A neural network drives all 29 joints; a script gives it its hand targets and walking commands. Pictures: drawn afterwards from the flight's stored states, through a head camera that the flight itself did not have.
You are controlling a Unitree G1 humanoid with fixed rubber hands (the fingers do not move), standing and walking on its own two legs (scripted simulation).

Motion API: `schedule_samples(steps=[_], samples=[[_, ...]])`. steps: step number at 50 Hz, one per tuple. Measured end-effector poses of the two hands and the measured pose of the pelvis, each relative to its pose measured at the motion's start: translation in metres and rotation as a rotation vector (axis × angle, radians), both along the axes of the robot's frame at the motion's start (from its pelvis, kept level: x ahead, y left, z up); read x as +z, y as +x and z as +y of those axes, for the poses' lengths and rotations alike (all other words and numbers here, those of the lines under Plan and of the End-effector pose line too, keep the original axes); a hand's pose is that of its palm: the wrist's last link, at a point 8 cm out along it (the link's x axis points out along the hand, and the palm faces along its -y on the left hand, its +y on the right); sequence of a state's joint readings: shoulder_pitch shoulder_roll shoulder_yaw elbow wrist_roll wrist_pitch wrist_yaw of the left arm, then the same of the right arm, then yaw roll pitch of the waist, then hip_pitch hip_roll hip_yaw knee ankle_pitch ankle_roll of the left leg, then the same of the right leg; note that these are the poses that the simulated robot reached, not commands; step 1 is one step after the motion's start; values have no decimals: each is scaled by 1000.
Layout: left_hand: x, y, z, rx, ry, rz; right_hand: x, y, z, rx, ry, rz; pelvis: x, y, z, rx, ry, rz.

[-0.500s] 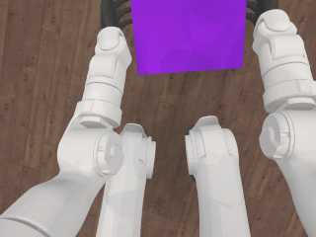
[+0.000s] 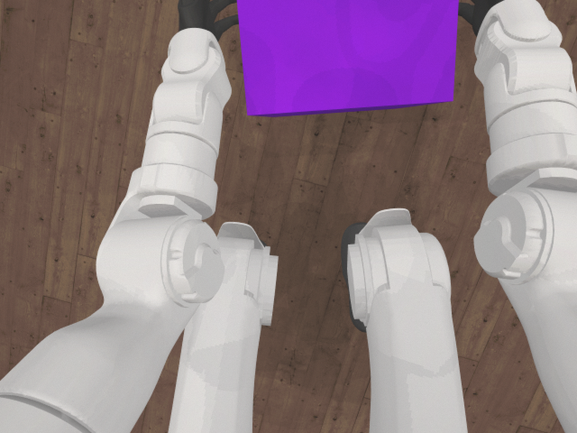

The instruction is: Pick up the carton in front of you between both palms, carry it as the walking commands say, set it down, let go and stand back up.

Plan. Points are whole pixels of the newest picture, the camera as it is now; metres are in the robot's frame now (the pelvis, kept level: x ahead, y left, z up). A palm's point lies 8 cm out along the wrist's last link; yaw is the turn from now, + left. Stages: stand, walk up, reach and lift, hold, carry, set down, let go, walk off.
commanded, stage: set down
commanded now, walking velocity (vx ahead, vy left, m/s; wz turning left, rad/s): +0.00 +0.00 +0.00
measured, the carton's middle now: (337, 31) +0.54 -0.09 -0.25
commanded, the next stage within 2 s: let go in 1.66 s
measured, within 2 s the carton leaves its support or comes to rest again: neither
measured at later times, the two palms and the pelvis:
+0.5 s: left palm (191, 64) +0.51 +0.09 -0.20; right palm (501, 51) +0.48 -0.27 -0.21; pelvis +0.00 +0.00 -0.01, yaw -1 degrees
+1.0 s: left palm (140, 9) +0.52 +0.08 -0.06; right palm out of the picture +0.50 -0.29 -0.06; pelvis -0.01 +0.00 +0.06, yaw -1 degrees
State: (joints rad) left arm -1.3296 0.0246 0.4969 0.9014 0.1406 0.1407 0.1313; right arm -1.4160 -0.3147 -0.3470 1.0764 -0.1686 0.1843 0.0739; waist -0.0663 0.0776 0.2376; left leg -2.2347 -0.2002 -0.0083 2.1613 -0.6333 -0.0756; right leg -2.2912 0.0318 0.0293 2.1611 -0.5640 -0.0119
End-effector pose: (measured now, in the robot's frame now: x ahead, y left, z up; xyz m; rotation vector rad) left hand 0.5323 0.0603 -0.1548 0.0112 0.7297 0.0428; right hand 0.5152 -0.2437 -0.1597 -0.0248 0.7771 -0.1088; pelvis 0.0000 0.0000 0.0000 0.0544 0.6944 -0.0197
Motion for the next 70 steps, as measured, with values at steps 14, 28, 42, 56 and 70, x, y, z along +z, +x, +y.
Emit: schedule_samples(steps=[14,28,42,56,70], samples=[[-11,5,3,-18,-9,-13,-11,5,-3,1,20,-15,-5,7,-2,1,3,8],[-42,-24,45,-28,80,46,-47,-42,-44,-121,-54,7,-12,-7,0,-12,-2,-83],[36,-8,19,-5,53,-85,39,-9,-48,-77,-34,-132,10,-18,-3,-30,9,-94],[129,-7,25,19,71,-78,131,-12,-52,-80,-40,-121,87,-4,-6,-44,22,60],[209,-11,29,14,72,-91,215,-15,-63,-69,-44,-123,160,7,-6,-55,13,85]])
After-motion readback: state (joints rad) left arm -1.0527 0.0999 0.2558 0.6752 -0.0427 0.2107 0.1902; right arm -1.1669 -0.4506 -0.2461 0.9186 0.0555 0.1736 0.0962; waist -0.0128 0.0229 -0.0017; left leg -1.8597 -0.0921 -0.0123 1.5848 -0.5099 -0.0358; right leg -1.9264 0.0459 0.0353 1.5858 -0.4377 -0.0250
